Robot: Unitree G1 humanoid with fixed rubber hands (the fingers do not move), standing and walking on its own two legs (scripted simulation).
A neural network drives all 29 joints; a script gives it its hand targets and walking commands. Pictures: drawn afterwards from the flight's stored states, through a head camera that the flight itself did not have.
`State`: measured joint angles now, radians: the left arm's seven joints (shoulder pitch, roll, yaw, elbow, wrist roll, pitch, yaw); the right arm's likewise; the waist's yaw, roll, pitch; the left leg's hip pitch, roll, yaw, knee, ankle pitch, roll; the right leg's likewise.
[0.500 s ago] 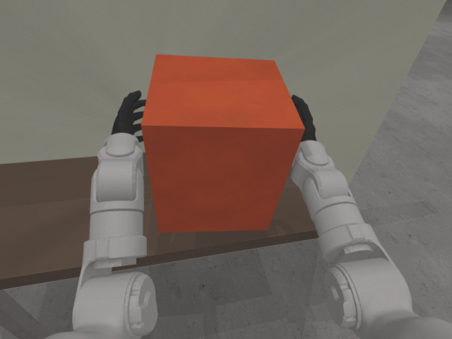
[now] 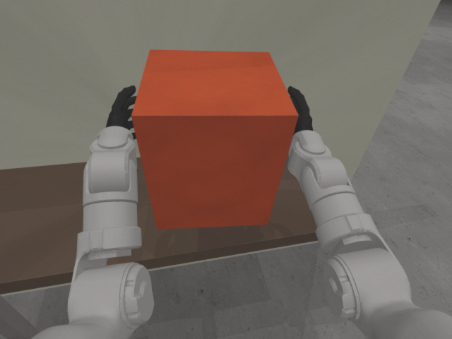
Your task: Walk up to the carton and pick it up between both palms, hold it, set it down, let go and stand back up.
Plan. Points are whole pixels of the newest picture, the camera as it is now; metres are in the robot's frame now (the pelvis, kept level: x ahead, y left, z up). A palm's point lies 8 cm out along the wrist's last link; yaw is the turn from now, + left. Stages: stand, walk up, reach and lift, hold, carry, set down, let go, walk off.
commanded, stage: reach and lift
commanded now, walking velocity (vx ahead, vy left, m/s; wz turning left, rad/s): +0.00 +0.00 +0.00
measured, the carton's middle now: (212, 142) +0.40 +0.00 +0.18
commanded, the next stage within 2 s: hold in 0.54 s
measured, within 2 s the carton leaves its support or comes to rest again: neither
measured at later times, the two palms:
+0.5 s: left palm (115, 124) +0.37 +0.15 +0.24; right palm (301, 122) +0.37 -0.15 +0.24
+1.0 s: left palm (108, 119) +0.36 +0.16 +0.25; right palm (302, 111) +0.36 -0.14 +0.26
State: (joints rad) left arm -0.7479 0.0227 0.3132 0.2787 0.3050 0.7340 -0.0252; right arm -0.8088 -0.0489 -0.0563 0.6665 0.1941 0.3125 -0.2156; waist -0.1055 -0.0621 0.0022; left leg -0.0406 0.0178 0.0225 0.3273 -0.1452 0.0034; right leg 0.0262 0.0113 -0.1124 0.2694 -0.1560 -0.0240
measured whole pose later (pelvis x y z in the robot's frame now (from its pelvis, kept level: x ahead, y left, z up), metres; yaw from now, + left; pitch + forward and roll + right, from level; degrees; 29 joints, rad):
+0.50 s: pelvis +0.00 +0.00 +0.00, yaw +0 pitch -8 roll -1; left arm -0.76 0.03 0.29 0.24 0.29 0.80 -0.01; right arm -0.84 -0.09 -0.02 0.65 0.27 0.37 -0.23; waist -0.10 -0.05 -0.03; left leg -0.05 0.02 0.03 0.34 -0.15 0.00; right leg 0.02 0.01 -0.11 0.27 -0.15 -0.02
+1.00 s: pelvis +0.00 +0.00 +0.00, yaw +0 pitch -8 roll -1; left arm -0.78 0.04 0.32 0.21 0.29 0.87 -0.03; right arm -0.90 -0.09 -0.01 0.62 0.29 0.48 -0.26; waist -0.10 -0.04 -0.06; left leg -0.05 0.02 0.02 0.34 -0.15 0.00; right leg 0.01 0.02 -0.11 0.27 -0.16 -0.03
